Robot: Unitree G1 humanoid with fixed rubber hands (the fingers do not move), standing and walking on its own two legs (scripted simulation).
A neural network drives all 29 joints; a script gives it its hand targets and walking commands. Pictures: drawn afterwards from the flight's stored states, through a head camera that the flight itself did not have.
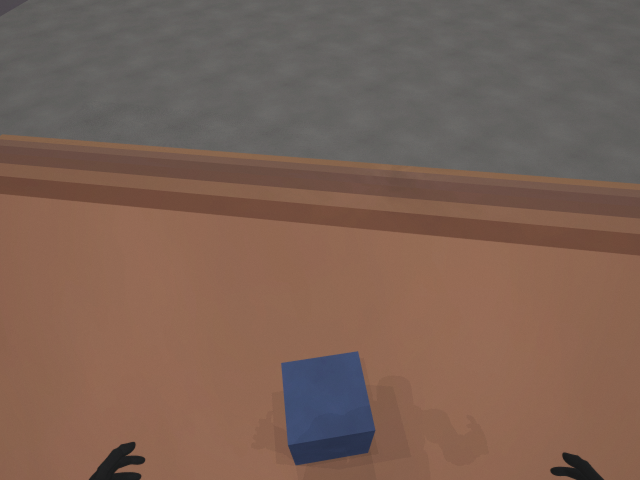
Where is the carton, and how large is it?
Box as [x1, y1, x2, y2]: [281, 351, 374, 464]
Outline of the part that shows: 357,351 281,363 288,446 295,464 367,452 374,432 374,426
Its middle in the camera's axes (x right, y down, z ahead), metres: +0.01 +0.48 +1.07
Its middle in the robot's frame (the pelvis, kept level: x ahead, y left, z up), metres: +0.38 +0.04 -0.66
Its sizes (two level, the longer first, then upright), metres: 0.210 0.200 0.250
